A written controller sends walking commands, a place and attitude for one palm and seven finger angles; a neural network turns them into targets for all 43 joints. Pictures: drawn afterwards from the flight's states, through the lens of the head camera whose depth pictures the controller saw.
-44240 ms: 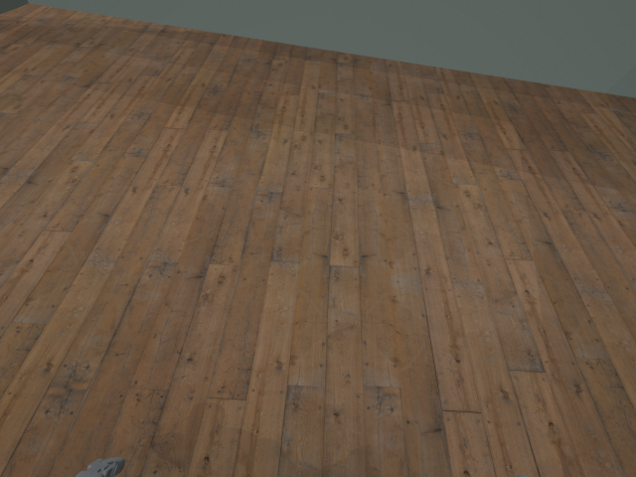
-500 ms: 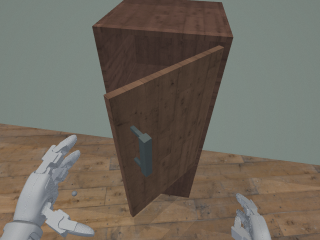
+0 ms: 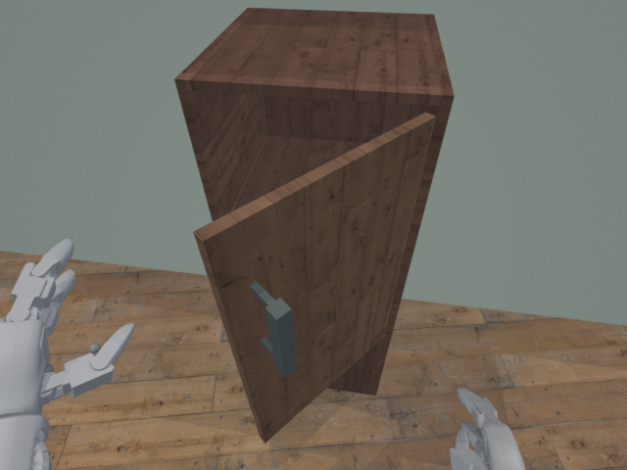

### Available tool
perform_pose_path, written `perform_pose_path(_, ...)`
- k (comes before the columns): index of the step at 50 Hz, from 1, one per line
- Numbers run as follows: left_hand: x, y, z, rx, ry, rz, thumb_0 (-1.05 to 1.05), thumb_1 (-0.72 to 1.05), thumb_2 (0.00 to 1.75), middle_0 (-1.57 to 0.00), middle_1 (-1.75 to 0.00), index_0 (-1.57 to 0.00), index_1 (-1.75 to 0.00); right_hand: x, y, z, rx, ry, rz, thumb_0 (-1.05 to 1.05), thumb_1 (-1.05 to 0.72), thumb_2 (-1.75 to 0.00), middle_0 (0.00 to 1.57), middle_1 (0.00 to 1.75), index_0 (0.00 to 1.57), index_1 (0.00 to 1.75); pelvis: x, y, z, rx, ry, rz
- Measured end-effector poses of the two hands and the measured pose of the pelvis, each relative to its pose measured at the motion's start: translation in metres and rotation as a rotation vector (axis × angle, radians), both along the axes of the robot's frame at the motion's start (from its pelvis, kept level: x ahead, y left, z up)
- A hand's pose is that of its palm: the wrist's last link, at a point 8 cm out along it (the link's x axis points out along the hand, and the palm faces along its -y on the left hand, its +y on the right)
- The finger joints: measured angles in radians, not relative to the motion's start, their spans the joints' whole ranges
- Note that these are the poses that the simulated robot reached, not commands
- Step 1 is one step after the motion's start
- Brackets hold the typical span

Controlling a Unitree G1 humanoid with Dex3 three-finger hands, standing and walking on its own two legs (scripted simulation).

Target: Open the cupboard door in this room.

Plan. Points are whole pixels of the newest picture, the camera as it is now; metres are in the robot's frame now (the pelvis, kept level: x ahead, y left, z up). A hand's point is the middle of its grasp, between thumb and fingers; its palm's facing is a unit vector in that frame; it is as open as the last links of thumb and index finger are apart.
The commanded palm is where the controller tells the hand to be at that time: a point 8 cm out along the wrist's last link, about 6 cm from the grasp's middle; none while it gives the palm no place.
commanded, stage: draw the hand back to the body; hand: left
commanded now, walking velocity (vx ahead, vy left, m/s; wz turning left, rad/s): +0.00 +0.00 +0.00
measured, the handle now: (272, 330) +0.27 +0.10 +0.05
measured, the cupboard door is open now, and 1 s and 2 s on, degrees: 50 50 50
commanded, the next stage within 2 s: step back with the hand held close in 0.52 s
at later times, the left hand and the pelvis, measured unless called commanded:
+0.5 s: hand (104, 332) +0.19 +0.24 +0.15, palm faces +0.45 -0.81 -0.39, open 7.5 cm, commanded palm +0.15 +0.28 +0.17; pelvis +0.01 -0.02 +0.00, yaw +0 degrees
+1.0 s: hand (76, 363) +0.16 +0.25 +0.14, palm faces +0.31 -0.80 -0.51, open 7.4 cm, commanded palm +0.11 +0.30 +0.17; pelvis -0.04 +0.00 +0.00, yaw -1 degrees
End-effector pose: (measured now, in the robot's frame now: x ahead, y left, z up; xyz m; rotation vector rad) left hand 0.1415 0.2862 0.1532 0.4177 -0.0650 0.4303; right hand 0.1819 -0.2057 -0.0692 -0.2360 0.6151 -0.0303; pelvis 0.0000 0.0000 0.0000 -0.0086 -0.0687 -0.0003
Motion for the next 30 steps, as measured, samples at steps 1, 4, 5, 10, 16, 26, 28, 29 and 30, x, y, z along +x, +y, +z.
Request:
perform_pose_path(1,0.002,0.000,0.002,0.003,-0.004,0.003,0.01,0.39,0.68,-0.19,-0.31,-0.19,-0.30,0.002,-0.002,0.000,-0.001,0.002,-0.002,0.01,-0.90,-0.89,0.20,0.30,0.21,0.30,0.001,-0.001,0.000,0.001,0.000,-0.001)
perform_pose_path(4,0.006,0.003,0.006,0.014,-0.014,0.015,0.01,0.49,0.73,-0.20,-0.31,-0.19,-0.30,0.006,-0.008,0.001,-0.005,0.011,-0.010,0.01,-0.90,-0.89,0.20,0.30,0.21,0.30,0.005,-0.005,0.001,0.001,-0.001,-0.003)
perform_pose_path(5,0.007,0.004,0.007,0.018,-0.017,0.020,0.01,0.53,0.74,-0.20,-0.31,-0.20,-0.30,0.007,-0.010,0.001,-0.006,0.014,-0.012,0.01,-0.90,-0.89,0.20,0.30,0.21,0.30,0.006,-0.006,0.001,0.001,-0.001,-0.003)
perform_pose_path(10,0.011,0.007,0.016,0.036,-0.040,0.051,0.01,0.70,0.81,-0.21,-0.31,-0.20,-0.30,0.010,-0.020,-0.001,-0.012,0.030,-0.022,0.01,-0.90,-0.89,0.20,0.30,0.21,0.30,0.009,-0.011,0.002,0.002,-0.003,-0.003)
perform_pose_path(16,0.014,-0.002,0.012,0.015,-0.024,0.043,0.01,0.83,0.87,-0.21,-0.31,-0.21,-0.30,0.010,-0.029,-0.004,-0.006,0.045,-0.034,0.01,-0.91,-0.89,0.20,0.30,0.21,0.29,0.009,-0.016,0.003,0.005,-0.002,-0.004)
perform_pose_path(26,0.010,-0.011,0.013,0.024,-0.020,0.029,0.02,0.88,0.90,-0.21,-0.31,-0.21,-0.30,0.003,-0.036,-0.006,-0.003,0.056,-0.047,0.01,-0.91,-0.89,0.20,0.30,0.21,0.29,0.007,-0.024,0.003,0.005,-0.009,-0.004)
perform_pose_path(28,0.008,-0.011,0.015,0.029,-0.027,0.033,0.02,0.89,0.90,-0.21,-0.31,-0.21,-0.30,0.002,-0.036,-0.006,0.000,0.053,-0.047,0.01,-0.91,-0.89,0.20,0.30,0.21,0.29,0.006,-0.024,0.003,0.004,-0.012,-0.004)
perform_pose_path(29,0.007,-0.011,0.016,0.029,-0.030,0.034,0.02,0.89,0.90,-0.21,-0.31,-0.21,-0.30,0.002,-0.036,-0.006,0.002,0.053,-0.048,0.01,-0.91,-0.89,0.20,0.30,0.21,0.29,0.005,-0.025,0.003,0.004,-0.013,-0.004)
perform_pose_path(30,0.007,-0.011,0.016,0.028,-0.030,0.034,0.02,0.89,0.90,-0.21,-0.31,-0.21,-0.30,0.002,-0.036,-0.006,0.003,0.052,-0.048,0.01,-0.91,-0.89,0.20,0.30,0.21,0.29,0.004,-0.025,0.003,0.004,-0.014,-0.003)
